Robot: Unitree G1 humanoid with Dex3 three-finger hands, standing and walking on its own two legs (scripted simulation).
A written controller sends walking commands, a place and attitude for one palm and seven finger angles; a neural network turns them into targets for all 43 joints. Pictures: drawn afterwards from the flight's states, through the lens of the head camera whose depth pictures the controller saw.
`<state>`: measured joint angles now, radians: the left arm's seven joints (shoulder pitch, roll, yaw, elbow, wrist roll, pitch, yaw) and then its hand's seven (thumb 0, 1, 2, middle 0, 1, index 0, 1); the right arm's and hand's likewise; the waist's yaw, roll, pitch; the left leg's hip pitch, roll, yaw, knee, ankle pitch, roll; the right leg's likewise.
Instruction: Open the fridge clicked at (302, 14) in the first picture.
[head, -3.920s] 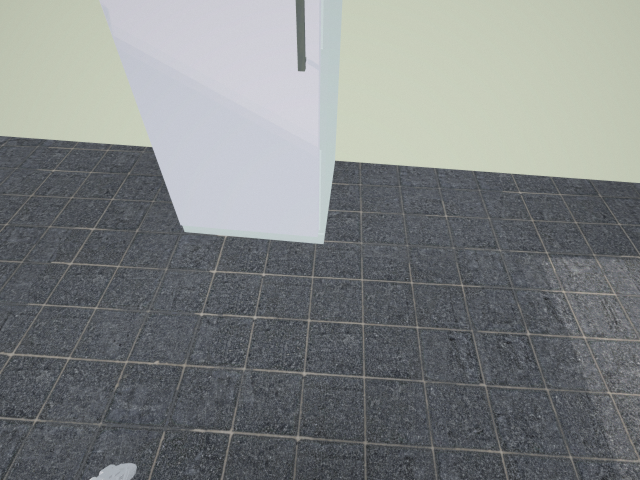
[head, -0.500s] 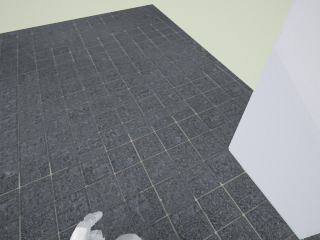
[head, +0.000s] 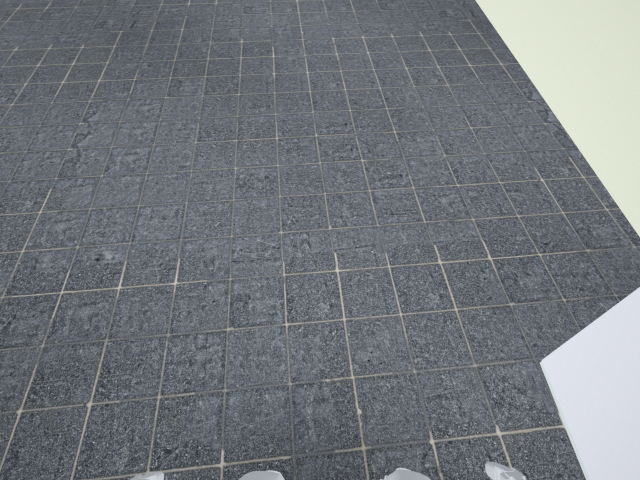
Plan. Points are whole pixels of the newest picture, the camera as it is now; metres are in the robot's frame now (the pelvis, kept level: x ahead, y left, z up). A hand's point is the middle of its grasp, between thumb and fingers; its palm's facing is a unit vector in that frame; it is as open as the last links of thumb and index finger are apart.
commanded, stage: walk to a spot facing it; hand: right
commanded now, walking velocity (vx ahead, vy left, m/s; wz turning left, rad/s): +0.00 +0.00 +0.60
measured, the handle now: out of the picture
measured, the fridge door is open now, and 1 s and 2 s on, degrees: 0 0 0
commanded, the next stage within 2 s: turn to face it in 1.42 s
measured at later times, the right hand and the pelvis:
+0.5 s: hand (452, 466) +0.18 -0.17 -0.16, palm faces -0.33 +0.92 -0.23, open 7.4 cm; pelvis +0.01 -0.01 +0.00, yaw +20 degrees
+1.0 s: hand (440, 436) +0.22 -0.16 -0.17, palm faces -0.53 +0.83 -0.17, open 7.4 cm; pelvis +0.05 -0.03 +0.01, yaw +36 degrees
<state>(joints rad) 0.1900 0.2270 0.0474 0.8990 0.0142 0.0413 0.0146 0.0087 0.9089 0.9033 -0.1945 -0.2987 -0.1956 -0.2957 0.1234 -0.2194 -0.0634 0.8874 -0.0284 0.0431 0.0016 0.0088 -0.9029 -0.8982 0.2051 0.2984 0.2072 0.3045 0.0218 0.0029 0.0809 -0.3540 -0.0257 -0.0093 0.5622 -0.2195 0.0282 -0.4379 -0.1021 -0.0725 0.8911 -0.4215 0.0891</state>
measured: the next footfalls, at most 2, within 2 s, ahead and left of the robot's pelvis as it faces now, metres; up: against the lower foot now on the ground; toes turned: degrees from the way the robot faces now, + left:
right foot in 0.08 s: +0.06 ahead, -0.14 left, +0.00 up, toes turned -3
left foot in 0.50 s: +0.00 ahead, +0.11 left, +0.00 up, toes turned +26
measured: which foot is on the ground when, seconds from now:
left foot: down 0.00-0.08, up 0.10-0.48, down 0.50-0.90, up 0.92-1.00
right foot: up 0.00-0.06, down 0.08-0.50, up 0.52-0.88, down 0.90-1.00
